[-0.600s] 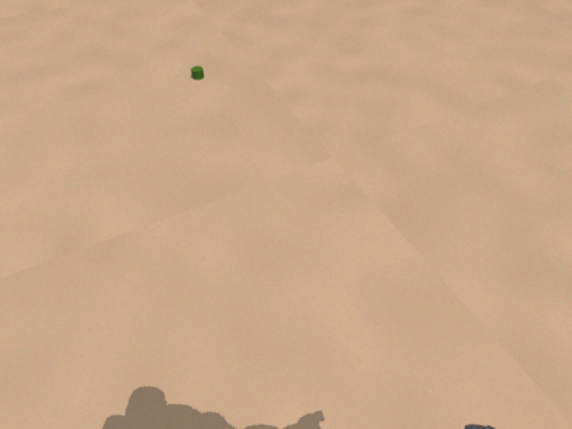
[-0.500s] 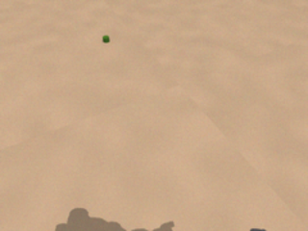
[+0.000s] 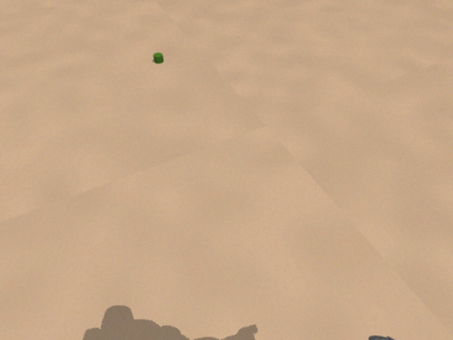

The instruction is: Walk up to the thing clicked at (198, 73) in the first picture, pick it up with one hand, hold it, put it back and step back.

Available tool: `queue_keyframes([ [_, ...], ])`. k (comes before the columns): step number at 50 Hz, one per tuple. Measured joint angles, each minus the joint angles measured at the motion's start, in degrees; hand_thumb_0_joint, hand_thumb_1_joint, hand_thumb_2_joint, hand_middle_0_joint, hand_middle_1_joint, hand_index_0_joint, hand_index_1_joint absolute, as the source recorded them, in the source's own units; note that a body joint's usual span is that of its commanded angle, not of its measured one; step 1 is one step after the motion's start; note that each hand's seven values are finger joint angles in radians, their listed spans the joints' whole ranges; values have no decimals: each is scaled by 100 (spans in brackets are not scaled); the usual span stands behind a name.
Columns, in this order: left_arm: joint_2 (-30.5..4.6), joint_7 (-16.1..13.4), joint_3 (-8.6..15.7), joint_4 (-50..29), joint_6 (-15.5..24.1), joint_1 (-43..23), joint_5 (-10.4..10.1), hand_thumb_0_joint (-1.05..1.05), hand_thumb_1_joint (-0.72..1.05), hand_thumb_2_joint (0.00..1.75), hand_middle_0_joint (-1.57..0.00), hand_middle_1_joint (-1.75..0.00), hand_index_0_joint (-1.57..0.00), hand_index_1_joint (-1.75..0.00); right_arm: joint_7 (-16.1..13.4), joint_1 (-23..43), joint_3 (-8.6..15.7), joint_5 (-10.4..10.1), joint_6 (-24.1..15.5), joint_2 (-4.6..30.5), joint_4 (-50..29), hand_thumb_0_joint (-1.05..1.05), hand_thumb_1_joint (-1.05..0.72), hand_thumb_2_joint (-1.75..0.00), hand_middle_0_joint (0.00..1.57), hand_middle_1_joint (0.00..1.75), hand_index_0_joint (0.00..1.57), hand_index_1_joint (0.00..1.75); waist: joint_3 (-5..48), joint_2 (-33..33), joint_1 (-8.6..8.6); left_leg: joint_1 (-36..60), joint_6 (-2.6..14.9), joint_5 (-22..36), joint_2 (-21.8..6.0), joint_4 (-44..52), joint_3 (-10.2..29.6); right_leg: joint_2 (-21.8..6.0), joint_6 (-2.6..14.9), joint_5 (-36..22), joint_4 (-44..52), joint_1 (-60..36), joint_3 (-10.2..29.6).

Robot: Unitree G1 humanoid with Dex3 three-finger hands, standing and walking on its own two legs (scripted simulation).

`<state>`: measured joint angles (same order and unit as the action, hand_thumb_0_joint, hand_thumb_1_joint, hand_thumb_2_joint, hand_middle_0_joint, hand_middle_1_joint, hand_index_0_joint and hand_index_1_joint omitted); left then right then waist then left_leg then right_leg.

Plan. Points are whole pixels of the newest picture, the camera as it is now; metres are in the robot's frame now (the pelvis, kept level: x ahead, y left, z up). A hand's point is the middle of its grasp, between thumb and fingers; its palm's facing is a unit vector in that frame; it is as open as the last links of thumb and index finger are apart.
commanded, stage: stand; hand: left
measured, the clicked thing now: (158, 58) +2.26 +0.55 -0.75
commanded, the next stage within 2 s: walk up in 0.52 s
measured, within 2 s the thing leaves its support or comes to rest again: neither
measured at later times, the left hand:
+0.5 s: hand out of the picture +0.07 +0.25 -0.16, palm faces -0.02 -0.94 -0.34, open 7.4 cm
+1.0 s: hand (29, 316) +0.19 +0.40 -0.15, palm faces +0.32 -0.90 -0.28, open 7.4 cm
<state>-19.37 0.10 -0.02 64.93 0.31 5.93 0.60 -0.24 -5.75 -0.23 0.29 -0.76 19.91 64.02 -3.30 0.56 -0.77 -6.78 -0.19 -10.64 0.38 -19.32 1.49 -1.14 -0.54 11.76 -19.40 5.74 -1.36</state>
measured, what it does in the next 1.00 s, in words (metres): walks ahead, turning left: left foot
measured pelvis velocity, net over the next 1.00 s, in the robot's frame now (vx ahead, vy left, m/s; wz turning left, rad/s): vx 0.14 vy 0.08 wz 0.34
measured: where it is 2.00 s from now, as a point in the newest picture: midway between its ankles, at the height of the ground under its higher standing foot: (184, 198)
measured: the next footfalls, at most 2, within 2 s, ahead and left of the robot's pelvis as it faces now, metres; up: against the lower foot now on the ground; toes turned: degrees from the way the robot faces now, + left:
left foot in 0.86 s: +0.16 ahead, +0.22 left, +0.00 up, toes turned +26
right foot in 1.32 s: +0.61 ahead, +0.03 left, +0.00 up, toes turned +34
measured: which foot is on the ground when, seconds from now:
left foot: down 0.00-0.58, up 0.60-0.84, down 0.86-1.00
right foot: down 0.00-0.86, up 0.88-1.00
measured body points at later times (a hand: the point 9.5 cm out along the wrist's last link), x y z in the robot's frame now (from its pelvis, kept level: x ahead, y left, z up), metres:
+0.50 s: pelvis +0.00 +0.00 +0.00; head +0.01 +0.00 +0.45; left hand +0.07 +0.30 -0.13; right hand +0.08 -0.30 -0.13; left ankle +0.00 +0.12 -0.75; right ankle -0.01 -0.12 -0.75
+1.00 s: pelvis +0.14 +0.08 -0.02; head +0.10 +0.12 +0.43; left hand +0.17 +0.45 -0.13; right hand +0.33 -0.23 -0.07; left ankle +0.13 +0.20 -0.75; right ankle +0.15 -0.06 -0.68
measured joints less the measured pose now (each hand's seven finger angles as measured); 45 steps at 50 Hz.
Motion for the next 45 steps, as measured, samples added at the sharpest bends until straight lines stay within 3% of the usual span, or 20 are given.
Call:
queue_keyframes([
  [26,-16,4,23,-3,-8,57,7,0,90,90,-21,-30,-20,-30,1,-77,-4,0,4,4,15,1,-91,-89,21,30,21,30,0,-21,12,49,25,6,15,49,-26,-16,-24,-24,69,-51,25],
  [29,-92,299,245,-296,38,43,105,0,90,90,-21,-30,-21,-30,262,-362,143,-4,-2,86,-170,1,-91,-89,21,30,21,30,114,30,24,-339,66,-374,41,-563,265,-28,111,755,-449,153,-283],
  [31,-211,406,354,-611,162,61,132,0,90,90,-21,-30,-21,-30,360,-542,187,57,87,150,-200,1,-91,-89,21,30,21,30,235,-40,-15,-925,-5,-704,-7,-1572,4,-141,107,511,-361,83,-622],
  [34,-432,449,463,-915,230,102,143,0,90,90,-21,-30,-21,-30,539,-532,263,90,182,277,-226,1,-91,-89,21,30,21,30,319,-250,-220,-1807,-57,-894,-224,-2957,-433,-328,89,461,-160,-127,-894],
  [38,-811,542,580,-868,177,149,207,0,90,90,-21,-30,-21,-30,792,-374,429,16,123,573,-523,1,-91,-89,21,30,21,30,364,-469,-183,-2129,-102,-753,-654,-2676,-642,-579,48,679,47,-643,-1296],
  [42,-1087,600,674,-787,42,101,240,1,90,90,-21,-30,-21,-30,765,-430,613,39,-20,967,-768,1,-91,-89,21,30,21,30,545,-563,-145,-1586,-76,-402,-740,-1788,-972,-906,93,1532,-902,-818,-1505],
  [43,-1119,603,677,-799,7,84,243,1,90,90,-21,-30,-21,-30,701,-447,674,47,-75,1076,-813,1,-91,-89,21,30,21,30,592,-576,-128,-1503,19,-319,-640,-1804,-983,-1032,210,1779,-1493,-664,-1382],
  [44,-1151,596,688,-798,-49,11,236,1,90,90,-21,-30,-21,-30,613,-443,724,56,-127,1103,-865,1,-91,-89,21,30,21,30,559,-672,-92,-1565,81,-476,-513,-2144,-1003,-1124,275,1953,-2390,-347,-1011],
  [45,-1157,600,672,-816,-111,-64,218,1,90,90,-20,-30,-20,-30,542,-477,729,5,-164,1082,-916,1,-91,-89,21,30,21,30,529,-726,-53,-1586,121,-664,-435,-2367,-987,-978,288,1889,-3268,55,-544],
])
